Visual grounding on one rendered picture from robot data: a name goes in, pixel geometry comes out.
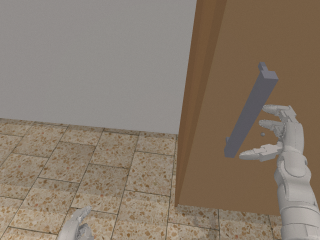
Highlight wardrobe door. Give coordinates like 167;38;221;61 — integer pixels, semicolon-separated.
179;0;320;216

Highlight right robot forearm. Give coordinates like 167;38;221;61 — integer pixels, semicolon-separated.
274;151;320;240

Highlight left robot hand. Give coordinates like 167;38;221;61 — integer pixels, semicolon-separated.
57;205;95;240

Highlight right robot hand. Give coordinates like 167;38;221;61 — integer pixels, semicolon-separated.
239;104;304;162

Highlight handle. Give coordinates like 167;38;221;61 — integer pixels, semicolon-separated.
224;62;279;158

